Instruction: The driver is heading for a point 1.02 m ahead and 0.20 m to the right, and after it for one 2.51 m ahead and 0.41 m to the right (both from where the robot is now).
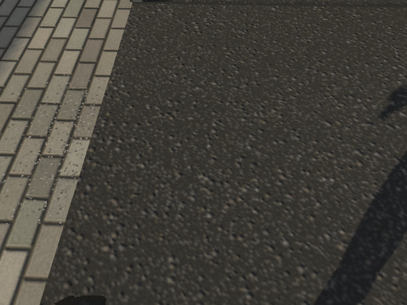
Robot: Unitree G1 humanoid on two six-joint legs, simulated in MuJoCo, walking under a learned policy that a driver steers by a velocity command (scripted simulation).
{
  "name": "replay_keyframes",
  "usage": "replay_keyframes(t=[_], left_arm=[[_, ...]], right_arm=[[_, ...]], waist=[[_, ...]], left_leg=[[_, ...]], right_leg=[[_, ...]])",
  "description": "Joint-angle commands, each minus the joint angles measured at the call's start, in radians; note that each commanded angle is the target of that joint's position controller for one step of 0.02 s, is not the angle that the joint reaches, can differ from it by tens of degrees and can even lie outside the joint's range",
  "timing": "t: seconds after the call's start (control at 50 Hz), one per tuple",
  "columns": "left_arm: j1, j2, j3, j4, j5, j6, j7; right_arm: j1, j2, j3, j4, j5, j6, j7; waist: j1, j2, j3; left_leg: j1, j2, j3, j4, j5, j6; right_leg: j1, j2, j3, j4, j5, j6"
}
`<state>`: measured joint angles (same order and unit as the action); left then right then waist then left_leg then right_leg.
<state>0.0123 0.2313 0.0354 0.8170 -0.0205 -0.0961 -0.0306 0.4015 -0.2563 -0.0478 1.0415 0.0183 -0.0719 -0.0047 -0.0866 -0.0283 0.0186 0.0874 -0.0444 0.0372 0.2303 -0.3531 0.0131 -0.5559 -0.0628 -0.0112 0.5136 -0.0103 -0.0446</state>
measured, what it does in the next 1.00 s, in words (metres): walks ahead: right foot, then left foot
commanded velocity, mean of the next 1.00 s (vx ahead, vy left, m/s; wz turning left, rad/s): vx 0.50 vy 0.00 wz -0.03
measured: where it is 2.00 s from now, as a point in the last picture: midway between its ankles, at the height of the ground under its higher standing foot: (215, 162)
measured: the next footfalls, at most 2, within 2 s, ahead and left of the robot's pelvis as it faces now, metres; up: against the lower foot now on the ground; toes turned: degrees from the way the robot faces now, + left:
right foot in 0.04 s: +0.20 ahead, -0.12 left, +0.00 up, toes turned -2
left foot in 0.60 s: +0.51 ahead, +0.12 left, +0.00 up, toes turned +3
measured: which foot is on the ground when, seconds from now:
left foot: down 0.00-0.04, up 0.06-0.58, down 0.60-1.00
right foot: up 0.00-0.02, down 0.04-0.60, up 0.62-1.00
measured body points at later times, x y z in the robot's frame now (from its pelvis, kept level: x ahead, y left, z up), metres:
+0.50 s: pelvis +0.27 -0.02 +0.01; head +0.30 -0.02 +0.46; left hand +0.24 +0.25 -0.13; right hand +0.48 -0.25 -0.10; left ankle +0.46 +0.13 -0.69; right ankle +0.16 -0.12 -0.73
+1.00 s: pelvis +0.55 +0.03 +0.01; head +0.57 +0.03 +0.46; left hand +0.73 +0.27 -0.10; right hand +0.53 -0.25 -0.12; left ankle +0.47 +0.12 -0.73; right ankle +0.74 -0.14 -0.68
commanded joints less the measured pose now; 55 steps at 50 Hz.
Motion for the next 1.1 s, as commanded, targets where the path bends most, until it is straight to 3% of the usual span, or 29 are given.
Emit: replay_keyframes(t=[0.02, 0.04, 0.06, 0.08, 0.1, 0.12, 0.14, 0.18, 0.24, 0.3, 0.38, 0.48, 0.54, 0.56, 0.58, 0.6, 0.62, 0.64, 0.66, 0.68, 0.7, 0.74, 0.78, 0.84, 0.94, 1.04, 1.08, 1.1], left_arm=[[0.186, 0.176, 0.065, -0.005, -0.002, -0.017, 0.000], [0.383, 0.250, 0.087, 0.037, 0.010, -0.015, 0.009], [0.460, 0.330, 0.104, 0.067, 0.018, -0.009, 0.004], [0.451, 0.222, 0.075, 0.061, 0.014, -0.009, 0.002], [0.354, 0.178, 0.059, 0.042, 0.013, -0.012, 0.006], [0.269, 0.153, 0.050, 0.022, 0.018, -0.014, 0.007], [0.219, 0.128, 0.042, 0.017, 0.024, -0.015, 0.003], [0.202, 0.100, 0.035, 0.026, 0.031, -0.021, -0.003], [0.244, 0.137, 0.044, 0.054, 0.025, -0.026, 0.005], [0.289, 0.151, 0.048, 0.074, 0.022, -0.017, 0.022], [0.349, 0.162, 0.048, 0.102, 0.013, -0.010, 0.034], [0.423, 0.170, 0.055, 0.150, 0.005, 0.011, 0.039], [0.399, 0.189, 0.064, 0.152, 0.002, 0.026, 0.046], [0.376, 0.195, 0.065, 0.147, 0.003, 0.031, 0.046], [0.366, 0.174, 0.057, 0.141, 0.007, 0.036, 0.047], [0.374, 0.144, 0.040, 0.116, 0.023, 0.036, 0.048], [0.497, 0.002, 0.001, 0.111, 0.023, 0.013, 0.035], [0.439, 0.094, 0.019, 0.119, -0.003, -0.013, 0.031], [0.344, 0.156, 0.035, 0.087, -0.028, -0.029, 0.028], [0.288, 0.160, 0.037, 0.076, -0.026, -0.034, 0.035], [0.259, 0.155, 0.044, 0.072, -0.010, -0.029, 0.042], [0.297, 0.114, 0.047, 0.080, 0.000, -0.004, 0.044], [0.290, 0.086, 0.044, 0.073, 0.004, 0.014, 0.046], [0.183, 0.091, 0.047, 0.036, 0.015, 0.020, 0.048], [0.042, 0.063, 0.032, 0.001, 0.001, 0.016, 0.024], [-0.072, 0.069, 0.024, -0.063, -0.006, 0.017, -0.007], [-0.067, 0.083, 0.028, -0.082, -0.004, 0.016, -0.022], [-0.035, 0.101, 0.036, -0.084, -0.002, 0.017, -0.026]], right_arm=[[-0.030, -0.159, -0.028, -0.045, -0.006, 0.011, -0.005], [-0.024, -0.124, -0.011, -0.071, -0.023, 0.010, -0.005], [0.108, 0.023, 0.031, -0.075, -0.020, -0.013, 0.008], [0.062, -0.074, 0.011, -0.060, 0.005, -0.038, 0.012], [-0.041, -0.144, -0.007, -0.094, 0.029, -0.055, 0.015], [-0.101, -0.142, -0.008, -0.107, 0.029, -0.060, 0.009], [-0.131, -0.132, -0.014, -0.110, 0.013, -0.055, 0.003], [-0.098, -0.091, -0.016, -0.102, 0.003, -0.029, 0.001], [-0.131, -0.063, -0.016, -0.117, -0.005, -0.004, -0.003], [-0.246, -0.065, -0.019, -0.156, -0.014, -0.004, -0.001], [-0.386, -0.045, -0.009, -0.193, -0.009, -0.014, 0.011], [-0.506, -0.055, -0.004, -0.244, 0.002, -0.025, 0.035], [-0.462, -0.090, -0.017, -0.245, 0.004, -0.035, 0.048], [-0.384, -0.114, -0.031, -0.225, 0.003, -0.036, 0.046], [-0.221, -0.156, -0.056, -0.172, 0.001, -0.036, 0.041], [-0.032, -0.230, -0.079, -0.130, -0.012, -0.034, 0.031], [0.042, -0.300, -0.093, -0.104, -0.014, -0.027, 0.033], [0.028, -0.203, -0.065, -0.108, -0.004, -0.027, 0.034], [-0.065, -0.159, -0.052, -0.127, -0.002, -0.031, 0.030], [-0.147, -0.131, -0.042, -0.148, -0.009, -0.033, 0.029], [-0.201, -0.101, -0.034, -0.155, -0.018, -0.036, 0.032], [-0.217, -0.075, -0.025, -0.146, -0.029, -0.040, 0.036], [-0.190, -0.103, -0.031, -0.128, -0.022, -0.045, 0.030], [-0.146, -0.136, -0.039, -0.110, -0.020, -0.041, 0.011], [-0.092, -0.145, -0.038, -0.087, -0.018, -0.038, -0.003], [-0.030, -0.151, -0.042, -0.053, -0.014, -0.015, -0.006], [-0.051, -0.167, -0.049, -0.060, -0.011, -0.002, -0.011], [-0.069, -0.183, -0.053, -0.069, -0.009, 0.004, -0.015]], waist=[[0.172, 0.099, -0.102], [0.236, 0.016, -0.256], [0.172, -0.259, -0.395], [0.200, -0.187, -0.394], [0.186, -0.136, -0.231], [0.157, -0.051, -0.152], [0.129, -0.010, -0.088], [0.080, -0.034, -0.065], [0.066, -0.024, -0.021], [0.090, -0.018, 0.013], [0.132, -0.025, 0.041], [0.158, -0.029, 0.076], [0.113, -0.054, 0.038], [0.064, -0.066, -0.012], [-0.008, -0.051, -0.108], [-0.067, 0.045, -0.254], [-0.001, 0.312, -0.378], [-0.034, 0.237, -0.365], [-0.021, 0.197, -0.217], [0.010, 0.113, -0.144], [0.038, 0.080, -0.082], [0.089, 0.104, -0.061], [0.102, 0.097, -0.031], [0.083, 0.074, 0.006], [0.035, 0.081, 0.034], [0.003, 0.070, 0.073], [0.025, 0.087, 0.060], [0.049, 0.106, 0.029]], left_leg=[[-0.050, 0.239, -0.070, 0.285, 0.805, 0.120], [-0.248, 0.179, -0.025, 0.588, 0.601, 0.085], [-0.662, -0.015, -0.018, 0.952, -0.044, 0.017], [-0.780, 0.013, -0.161, 1.086, -0.210, 0.032], [-0.847, 0.067, -0.152, 1.110, -0.138, 0.051], [-0.815, 0.121, -0.125, 1.070, -0.044, 0.053], [-0.775, 0.152, -0.113, 1.003, 0.012, 0.047], [-0.675, 0.185, -0.116, 0.925, 0.070, 0.041], [-0.711, 0.197, -0.100, 0.820, 0.134, 0.017], [-0.785, 0.196, -0.092, 0.646, 0.292, -0.004], [-0.734, 0.154, -0.050, 0.421, 0.460, -0.006], [-0.768, 0.133, -0.051, 0.306, 0.401, 0.022], [-0.666, 0.100, -0.028, 0.270, 0.294, 0.059], [-0.541, 0.067, 0.003, 0.257, 0.280, 0.077], [-0.320, 0.044, 0.019, 0.250, 0.298, 0.105], [-0.006, 0.212, -0.174, 0.282, 0.312, 0.171], [0.328, 0.435, -0.658, 0.170, 0.130, 0.341], [0.315, 0.424, -0.752, 0.080, 0.014, 0.324], [0.189, 0.393, -0.601, 0.064, 0.047, 0.275], [0.043, 0.356, -0.480, 0.042, 0.136, 0.246], [-0.090, 0.322, -0.395, 0.011, 0.226, 0.231], [-0.213, 0.284, -0.308, -0.047, 0.287, 0.222], [-0.262, 0.278, -0.253, -0.090, 0.331, 0.237], [-0.245, 0.269, -0.198, -0.122, 0.374, 0.233], [-0.205, 0.235, -0.045, -0.143, 0.375, 0.176], [-0.007, 0.305, 0.010, -0.082, 0.440, 0.155], [0.042, 0.322, 0.037, -0.008, 0.610, 0.135], [0.050, 0.322, 0.056, 0.062, 0.790, 0.123]], right_leg=[[0.304, 0.057, -0.043, -0.033, -0.050, -0.065], [0.623, -0.098, 0.128, 0.001, -0.031, -0.129], [0.978, -0.332, 0.619, -0.109, -0.222, -0.297], [0.973, -0.332, 0.741, -0.207, -0.316, -0.284], [0.839, -0.298, 0.584, -0.220, -0.265, -0.234], [0.690, -0.260, 0.454, -0.242, -0.152, -0.211], [0.563, -0.222, 0.361, -0.273, -0.054, -0.197], [0.452, -0.177, 0.268, -0.331, 0.002, -0.183], [0.406, -0.169, 0.195, -0.384, 0.061, -0.202], [0.428, -0.153, 0.143, -0.409, 0.059, -0.188], [0.437, -0.118, 0.070, -0.419, 0.029, -0.153], [0.594, -0.182, 0.076, -0.360, 0.058, -0.146], [0.658, -0.207, 0.078, -0.268, 0.238, -0.121], [0.650, -0.189, 0.057, -0.176, 0.403, -0.106], [0.592, -0.136, 0.019, 0.007, 0.482, -0.079], [0.381, -0.074, -0.025, 0.312, 0.239, -0.042], [-0.031, 0.121, -0.009, 0.666, -0.440, 0.028], [-0.152, 0.092, 0.131, 0.799, -0.573, 0.013], [-0.223, 0.038, 0.121, 0.819, -0.498, -0.006], [-0.190, -0.019, 0.093, 0.775, -0.401, -0.009], [-0.145, -0.050, 0.081, 0.709, -0.342, -0.004], [-0.039, -0.083, 0.087, 0.637, -0.288, 0.000], [-0.042, -0.095, 0.074, 0.569, -0.255, 0.015], [-0.126, -0.098, 0.065, 0.411, -0.103, 0.042], [-0.086, -0.055, 0.020, 0.159, 0.128, 0.030], [-0.159, -0.026, 0.018, 0.069, 0.042, -0.012], [-0.125, -0.003, -0.015, 0.057, -0.049, -0.038], [-0.056, 0.028, -0.048, 0.062, -0.098, -0.055]])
